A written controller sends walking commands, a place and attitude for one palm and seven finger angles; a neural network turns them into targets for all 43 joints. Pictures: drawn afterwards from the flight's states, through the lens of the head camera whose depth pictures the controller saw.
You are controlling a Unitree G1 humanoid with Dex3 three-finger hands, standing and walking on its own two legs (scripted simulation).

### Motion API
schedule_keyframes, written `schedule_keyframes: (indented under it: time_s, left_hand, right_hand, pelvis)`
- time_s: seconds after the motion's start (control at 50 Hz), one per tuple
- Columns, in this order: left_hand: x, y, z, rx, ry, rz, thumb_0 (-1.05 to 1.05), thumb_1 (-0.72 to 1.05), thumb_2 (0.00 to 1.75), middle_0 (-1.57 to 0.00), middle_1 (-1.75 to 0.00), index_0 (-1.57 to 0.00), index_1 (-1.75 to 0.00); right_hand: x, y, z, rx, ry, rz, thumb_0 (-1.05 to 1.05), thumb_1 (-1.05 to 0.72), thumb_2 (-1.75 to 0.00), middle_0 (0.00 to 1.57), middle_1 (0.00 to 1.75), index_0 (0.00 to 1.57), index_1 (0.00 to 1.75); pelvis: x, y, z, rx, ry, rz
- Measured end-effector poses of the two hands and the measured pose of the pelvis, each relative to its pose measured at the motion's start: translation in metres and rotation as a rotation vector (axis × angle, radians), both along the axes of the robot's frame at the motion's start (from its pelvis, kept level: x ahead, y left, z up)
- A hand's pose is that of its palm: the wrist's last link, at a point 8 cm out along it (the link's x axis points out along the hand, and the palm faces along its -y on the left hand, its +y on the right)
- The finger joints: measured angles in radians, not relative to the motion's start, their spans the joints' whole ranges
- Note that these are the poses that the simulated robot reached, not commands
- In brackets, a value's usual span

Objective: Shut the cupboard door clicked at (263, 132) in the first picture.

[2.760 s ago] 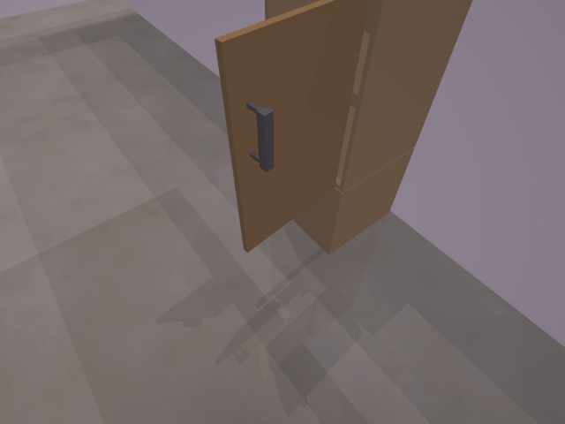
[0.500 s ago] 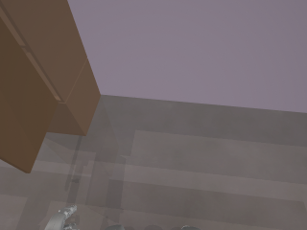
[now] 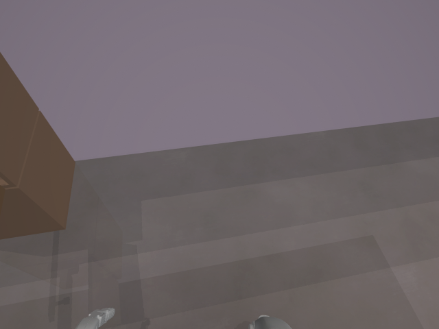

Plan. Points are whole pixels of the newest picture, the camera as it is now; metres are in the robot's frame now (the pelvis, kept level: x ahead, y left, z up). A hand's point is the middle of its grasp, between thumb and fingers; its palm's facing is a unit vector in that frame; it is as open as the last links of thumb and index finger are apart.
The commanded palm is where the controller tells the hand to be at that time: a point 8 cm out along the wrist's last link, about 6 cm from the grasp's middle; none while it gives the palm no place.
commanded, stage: walk around to get in front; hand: left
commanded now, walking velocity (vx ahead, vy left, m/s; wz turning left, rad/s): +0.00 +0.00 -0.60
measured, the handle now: out of the picture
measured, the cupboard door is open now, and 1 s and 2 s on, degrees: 95 95 95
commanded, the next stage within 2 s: none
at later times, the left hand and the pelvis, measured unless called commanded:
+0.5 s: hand out of the picture +0.13 +0.16 -0.18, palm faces -0.24 -0.95 -0.19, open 7.4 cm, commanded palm none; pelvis +0.01 -0.02 -0.01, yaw -17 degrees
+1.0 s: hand (204, 298) +0.20 +0.04 -0.16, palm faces -0.55 -0.79 -0.26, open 7.4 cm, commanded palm none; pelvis +0.00 -0.07 +0.00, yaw -35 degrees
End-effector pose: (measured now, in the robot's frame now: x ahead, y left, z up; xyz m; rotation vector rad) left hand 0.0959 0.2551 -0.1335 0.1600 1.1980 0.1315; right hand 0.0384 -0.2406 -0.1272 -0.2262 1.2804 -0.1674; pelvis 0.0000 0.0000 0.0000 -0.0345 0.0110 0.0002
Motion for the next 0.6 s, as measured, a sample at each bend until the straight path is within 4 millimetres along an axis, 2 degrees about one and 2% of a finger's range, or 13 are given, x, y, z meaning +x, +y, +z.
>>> schedule_keyframes:
  time_s: [0.14,0.26,0.34,0.44,0.5,0.6]
  left_hand:
    - [0.022,-0.032,-0.001,0.074,-0.012,-0.117,0.01,0.91,0.90,-0.19,-0.30,-0.20,-0.30]
    - [0.017,-0.051,0.003,0.072,0.035,-0.154,0.01,0.90,0.90,-0.20,-0.30,-0.20,-0.30]
    - [0.017,-0.056,-0.001,0.049,0.060,-0.184,0.01,0.90,0.90,-0.20,-0.30,-0.20,-0.30]
    - [0.029,-0.050,-0.017,0.017,0.075,-0.214,0.01,0.90,0.90,-0.20,-0.30,-0.20,-0.30]
    - [0.042,-0.047,-0.021,0.005,0.078,-0.245,0.01,0.90,0.90,-0.20,-0.30,-0.20,-0.30]
    - [0.069,-0.054,-0.010,0.003,0.052,-0.305,0.01,0.91,0.90,-0.20,-0.30,-0.20,-0.30]
  right_hand:
    - [-0.027,-0.042,-0.031,0.027,0.027,-0.133,0.01,-0.91,-0.89,0.21,0.30,0.21,0.30]
    - [-0.021,-0.063,-0.016,-0.006,-0.003,-0.195,0.01,-0.91,-0.90,0.20,0.30,0.20,0.29]
    - [-0.010,-0.064,-0.005,-0.023,-0.061,-0.219,0.01,-0.91,-0.90,0.20,0.30,0.20,0.29]
    - [0.000,-0.054,0.003,-0.058,-0.133,-0.243,0.01,-0.91,-0.90,0.20,0.30,0.20,0.29]
    - [-0.008,-0.045,0.007,-0.069,-0.135,-0.248,0.01,-0.91,-0.90,0.20,0.30,0.20,0.29]
    - [-0.036,-0.035,0.012,-0.054,-0.083,-0.293,0.01,-0.91,-0.89,0.20,0.30,0.21,0.30]
  pelvis:
    - [-0.001,-0.027,-0.017,0.029,-0.001,-0.092]
    - [-0.003,-0.032,-0.006,0.043,-0.004,-0.158]
    - [0.000,-0.030,-0.003,0.046,0.001,-0.204]
    - [0.006,-0.019,-0.010,0.024,0.013,-0.262]
    - [0.007,-0.016,-0.009,0.020,0.009,-0.298]
    - [0.009,-0.020,0.000,0.008,0.009,-0.357]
